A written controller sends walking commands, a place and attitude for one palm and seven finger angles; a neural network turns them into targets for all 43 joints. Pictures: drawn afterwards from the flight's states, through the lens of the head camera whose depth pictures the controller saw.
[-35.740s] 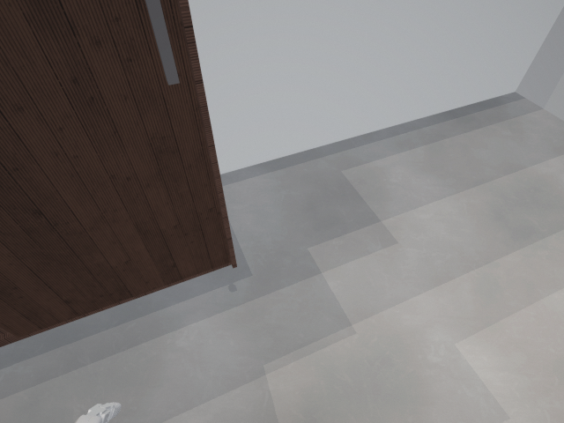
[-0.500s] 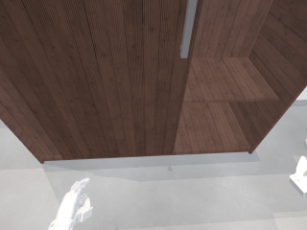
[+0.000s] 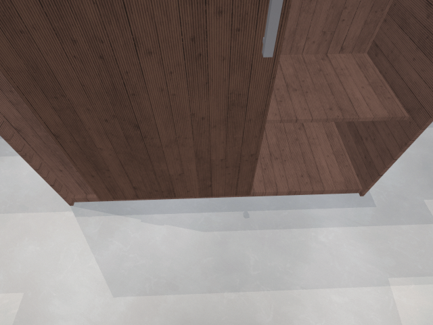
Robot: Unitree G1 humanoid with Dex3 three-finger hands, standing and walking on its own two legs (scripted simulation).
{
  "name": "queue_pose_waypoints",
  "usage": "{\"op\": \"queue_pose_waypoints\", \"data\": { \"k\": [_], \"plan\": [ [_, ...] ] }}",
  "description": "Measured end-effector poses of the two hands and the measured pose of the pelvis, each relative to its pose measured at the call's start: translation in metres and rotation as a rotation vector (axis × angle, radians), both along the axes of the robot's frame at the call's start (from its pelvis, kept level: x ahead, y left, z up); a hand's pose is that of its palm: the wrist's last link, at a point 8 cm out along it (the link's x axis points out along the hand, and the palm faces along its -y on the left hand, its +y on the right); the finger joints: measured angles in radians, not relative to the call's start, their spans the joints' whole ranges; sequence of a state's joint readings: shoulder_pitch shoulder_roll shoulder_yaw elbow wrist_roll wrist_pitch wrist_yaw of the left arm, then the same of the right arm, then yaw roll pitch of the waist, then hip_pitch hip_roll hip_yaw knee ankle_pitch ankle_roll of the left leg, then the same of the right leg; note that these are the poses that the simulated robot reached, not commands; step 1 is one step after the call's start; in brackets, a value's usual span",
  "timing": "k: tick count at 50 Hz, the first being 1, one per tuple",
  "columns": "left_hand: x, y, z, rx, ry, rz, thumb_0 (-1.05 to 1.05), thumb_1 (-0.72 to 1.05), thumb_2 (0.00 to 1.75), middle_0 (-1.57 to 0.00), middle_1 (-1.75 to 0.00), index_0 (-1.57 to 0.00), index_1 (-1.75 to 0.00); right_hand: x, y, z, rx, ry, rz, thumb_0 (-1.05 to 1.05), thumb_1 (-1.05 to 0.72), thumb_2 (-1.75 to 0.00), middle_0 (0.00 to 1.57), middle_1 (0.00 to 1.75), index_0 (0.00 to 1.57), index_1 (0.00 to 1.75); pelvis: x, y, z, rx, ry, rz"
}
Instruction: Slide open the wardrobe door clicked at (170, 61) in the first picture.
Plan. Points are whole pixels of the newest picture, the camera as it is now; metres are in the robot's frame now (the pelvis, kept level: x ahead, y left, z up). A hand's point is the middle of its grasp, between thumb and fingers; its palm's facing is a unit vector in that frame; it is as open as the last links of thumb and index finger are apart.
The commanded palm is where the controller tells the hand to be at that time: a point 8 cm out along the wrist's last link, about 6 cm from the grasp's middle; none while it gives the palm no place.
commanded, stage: let the arm hang, fingers relaxed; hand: right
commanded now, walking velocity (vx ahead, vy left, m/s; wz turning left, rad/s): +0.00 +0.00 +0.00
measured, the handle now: out of the picture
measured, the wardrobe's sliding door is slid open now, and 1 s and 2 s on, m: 0.60 0.60 0.60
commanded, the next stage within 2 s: look to check the result in 0.56 s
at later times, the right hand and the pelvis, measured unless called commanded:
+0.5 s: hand out of the picture +0.06 -0.18 -0.17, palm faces -0.06 +0.98 -0.21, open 7.3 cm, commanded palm none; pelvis +0.01 +0.00 +0.00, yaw +1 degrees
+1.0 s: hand out of the picture +0.04 -0.18 -0.17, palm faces -0.05 +0.98 -0.20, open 7.4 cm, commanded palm none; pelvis +0.02 +0.00 +0.00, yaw +1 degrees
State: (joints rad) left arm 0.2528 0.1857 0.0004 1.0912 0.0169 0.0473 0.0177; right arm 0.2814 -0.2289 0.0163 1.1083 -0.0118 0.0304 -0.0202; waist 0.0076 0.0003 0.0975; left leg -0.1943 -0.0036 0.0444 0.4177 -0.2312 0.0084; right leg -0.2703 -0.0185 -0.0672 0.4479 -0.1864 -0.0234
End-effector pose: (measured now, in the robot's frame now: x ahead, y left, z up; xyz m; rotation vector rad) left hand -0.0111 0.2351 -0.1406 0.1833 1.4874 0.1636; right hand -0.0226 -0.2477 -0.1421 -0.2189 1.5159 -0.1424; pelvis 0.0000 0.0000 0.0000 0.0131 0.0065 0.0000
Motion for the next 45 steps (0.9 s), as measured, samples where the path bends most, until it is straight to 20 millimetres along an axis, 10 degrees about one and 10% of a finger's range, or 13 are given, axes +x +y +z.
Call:
{"op": "queue_pose_waypoints", "data": {
  "k": [22,45],
  "plan": [
    [0.034,-0.012,-0.002,-0.019,-0.117,0.031,0.0,0.91,0.89,-0.2,-0.3,-0.2,-0.3,0.074,0.015,-0.001,0.031,-0.18,0.052,0.01,-0.93,-0.9,0.2,0.3,0.2,0.3,0.01,-0.005,0.002,-0.012,-0.016,0.024],
    [0.04,-0.011,-0.002,-0.023,-0.085,0.029,0.0,0.91,0.89,-0.2,-0.3,-0.2,-0.3,0.058,0.018,0.0,0.03,-0.101,0.027,0.0,-0.91,-0.9,0.2,0.3,0.19,0.3,0.023,-0.002,0.004,-0.014,-0.019,0.026]
  ]
}}
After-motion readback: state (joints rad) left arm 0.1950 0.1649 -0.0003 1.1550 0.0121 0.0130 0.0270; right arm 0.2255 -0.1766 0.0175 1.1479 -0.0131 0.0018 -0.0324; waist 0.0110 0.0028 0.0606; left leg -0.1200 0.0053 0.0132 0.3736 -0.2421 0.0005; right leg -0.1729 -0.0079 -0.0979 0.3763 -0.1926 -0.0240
